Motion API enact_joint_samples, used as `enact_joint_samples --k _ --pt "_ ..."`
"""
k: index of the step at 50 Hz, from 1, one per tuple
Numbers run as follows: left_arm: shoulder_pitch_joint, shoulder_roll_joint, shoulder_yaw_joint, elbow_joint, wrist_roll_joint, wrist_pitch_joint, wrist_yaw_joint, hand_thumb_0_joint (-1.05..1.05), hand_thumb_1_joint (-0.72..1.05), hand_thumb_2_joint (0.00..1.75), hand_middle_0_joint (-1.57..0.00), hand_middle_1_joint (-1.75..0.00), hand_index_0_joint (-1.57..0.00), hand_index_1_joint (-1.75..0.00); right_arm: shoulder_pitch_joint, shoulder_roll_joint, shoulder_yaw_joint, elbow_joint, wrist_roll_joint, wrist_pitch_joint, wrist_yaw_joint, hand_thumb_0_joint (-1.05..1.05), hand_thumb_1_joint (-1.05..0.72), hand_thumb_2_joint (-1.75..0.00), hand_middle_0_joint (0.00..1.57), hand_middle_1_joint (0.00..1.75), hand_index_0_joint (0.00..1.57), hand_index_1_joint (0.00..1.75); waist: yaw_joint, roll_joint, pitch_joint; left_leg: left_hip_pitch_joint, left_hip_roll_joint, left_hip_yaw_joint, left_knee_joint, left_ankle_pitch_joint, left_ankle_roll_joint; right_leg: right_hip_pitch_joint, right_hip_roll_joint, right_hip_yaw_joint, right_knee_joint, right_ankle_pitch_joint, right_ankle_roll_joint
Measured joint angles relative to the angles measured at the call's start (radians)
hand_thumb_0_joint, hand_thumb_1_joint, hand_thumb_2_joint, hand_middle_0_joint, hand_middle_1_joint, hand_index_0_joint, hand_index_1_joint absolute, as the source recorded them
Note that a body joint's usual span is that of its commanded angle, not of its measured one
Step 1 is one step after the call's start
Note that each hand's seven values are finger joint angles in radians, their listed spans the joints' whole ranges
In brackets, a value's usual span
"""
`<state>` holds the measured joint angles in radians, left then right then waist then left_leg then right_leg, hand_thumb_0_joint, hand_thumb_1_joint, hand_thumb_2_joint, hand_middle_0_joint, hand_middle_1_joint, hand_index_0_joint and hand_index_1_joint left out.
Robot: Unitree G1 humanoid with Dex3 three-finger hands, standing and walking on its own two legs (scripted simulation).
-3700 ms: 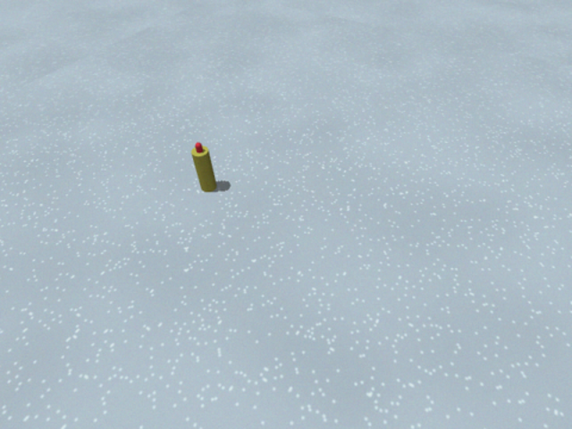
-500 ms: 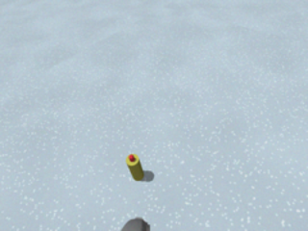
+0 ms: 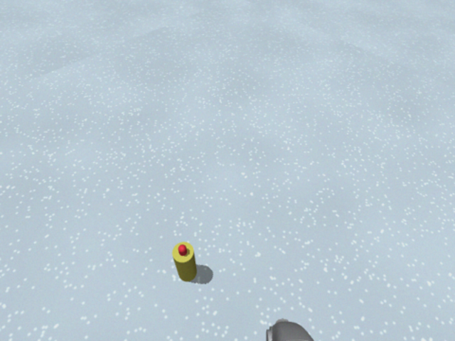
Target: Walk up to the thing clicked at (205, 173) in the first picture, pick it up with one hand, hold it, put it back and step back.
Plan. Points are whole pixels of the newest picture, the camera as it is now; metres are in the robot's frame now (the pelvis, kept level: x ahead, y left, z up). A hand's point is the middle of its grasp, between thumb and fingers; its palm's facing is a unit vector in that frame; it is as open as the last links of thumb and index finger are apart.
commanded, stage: walk up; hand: left
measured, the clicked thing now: (185, 260) +0.48 +0.17 -0.63
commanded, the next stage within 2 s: stand in 1.78 s
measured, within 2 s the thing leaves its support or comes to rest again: neither
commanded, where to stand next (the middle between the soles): +0.12 -0.02 m, yaw +0 degrees
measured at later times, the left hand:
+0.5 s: hand out of the picture +0.11 +0.23 -0.14, palm faces -0.04 -0.94 -0.33, open 7.4 cm
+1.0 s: hand out of the picture +0.07 +0.24 -0.14, palm faces +0.01 -0.94 -0.34, open 7.4 cm
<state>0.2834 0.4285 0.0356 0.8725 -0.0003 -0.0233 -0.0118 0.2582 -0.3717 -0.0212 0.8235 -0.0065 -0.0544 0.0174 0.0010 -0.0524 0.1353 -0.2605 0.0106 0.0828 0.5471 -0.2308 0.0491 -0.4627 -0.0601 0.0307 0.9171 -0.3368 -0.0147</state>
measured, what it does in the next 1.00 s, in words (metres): steps on the spot: right foot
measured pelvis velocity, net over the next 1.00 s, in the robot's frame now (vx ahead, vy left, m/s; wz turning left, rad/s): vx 0.03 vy -0.02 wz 0.01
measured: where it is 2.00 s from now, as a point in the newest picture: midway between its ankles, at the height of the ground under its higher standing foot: outside the picture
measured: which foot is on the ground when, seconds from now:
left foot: down 0.00-1.00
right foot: up 0.00-0.10, down 0.12-1.00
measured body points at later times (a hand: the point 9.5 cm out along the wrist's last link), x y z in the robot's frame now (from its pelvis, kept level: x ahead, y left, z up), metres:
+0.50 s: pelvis +0.00 -0.01 +0.00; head +0.00 -0.01 +0.45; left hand +0.11 +0.28 -0.12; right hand +0.06 -0.32 -0.13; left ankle +0.03 +0.11 -0.73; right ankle +0.06 -0.15 -0.73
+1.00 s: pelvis +0.03 -0.02 +0.01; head +0.04 -0.03 +0.46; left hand +0.07 +0.29 -0.12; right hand +0.13 -0.31 -0.12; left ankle +0.03 +0.11 -0.73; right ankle +0.06 -0.15 -0.73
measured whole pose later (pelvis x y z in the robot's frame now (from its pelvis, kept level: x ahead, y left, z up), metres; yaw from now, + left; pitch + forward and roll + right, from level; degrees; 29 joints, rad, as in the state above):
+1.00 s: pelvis +0.03 -0.02 +0.01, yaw +1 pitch -2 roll +0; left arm 0.12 0.34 0.00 1.18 0.01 -0.01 -0.02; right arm 0.07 -0.36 0.00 1.14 0.00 -0.01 0.01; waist 0.02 0.02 0.06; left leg -0.14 0.02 0.03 0.37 -0.19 -0.01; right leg -0.17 -0.03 -0.04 0.35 -0.14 0.02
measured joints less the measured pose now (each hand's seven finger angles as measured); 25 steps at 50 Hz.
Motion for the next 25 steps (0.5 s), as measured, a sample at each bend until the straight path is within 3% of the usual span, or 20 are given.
enact_joint_samples --k 6,8,12,16,25 --pt "-0.026 -0.018 -0.003 0.041 0.001 0.000 0.015 0.00 0.91 0.90 -0.21 -0.30 -0.20 -0.30 -0.037 -0.013 0.003 0.010 0.010 0.033 -0.006 0.01 -0.90 -0.90 0.20 0.30 0.20 0.30 -0.001 0.037 0.008 -0.049 0.006 0.009 0.121 -0.075 -0.016 0.113 0.011 -0.035 -0.241 0.079 0.003" --pt "-0.045 -0.045 -0.005 0.061 0.010 -0.003 0.020 0.00 0.91 0.90 -0.21 -0.30 -0.20 -0.30 -0.067 -0.024 0.000 0.031 0.020 0.050 -0.010 0.01 -0.90 -0.90 0.20 0.30 0.20 0.30 0.002 0.094 0.019 -0.064 0.041 -0.007 0.174 -0.102 -0.026 0.135 0.044 -0.051 -0.263 0.062 0.021" --pt "-0.075 -0.061 -0.027 0.072 0.016 -0.004 0.012 0.00 0.90 0.90 -0.21 -0.30 -0.20 -0.30 -0.099 -0.009 0.007 0.067 0.023 0.064 -0.014 0.01 -0.91 -0.90 0.20 0.30 0.20 0.30 0.006 0.095 0.006 -0.057 0.005 -0.043 0.183 -0.225 -0.021 0.117 0.026 -0.040 -0.245 0.067 0.016" --pt "-0.132 -0.074 -0.038 0.087 0.015 0.000 0.010 0.00 0.90 0.90 -0.21 -0.30 -0.21 -0.30 -0.116 -0.003 0.013 0.119 0.024 0.055 -0.005 0.01 -0.91 -0.90 0.20 0.30 0.20 0.30 -0.004 0.087 0.005 -0.018 0.003 -0.034 0.076 -0.036 -0.046 0.128 0.007 -0.046 -0.269 0.086 0.026" --pt "-0.192 -0.079 -0.038 0.154 0.009 0.010 -0.006 0.00 0.90 0.90 -0.21 -0.30 -0.21 -0.30 -0.100 0.008 0.027 0.245 -0.001 0.047 0.009 0.01 -0.91 -0.90 0.20 0.30 0.20 0.30 -0.011 0.039 -0.076 0.039 0.004 -0.028 -0.039 0.005 -0.043 0.194 0.014 -0.044 -0.409 0.150 0.027"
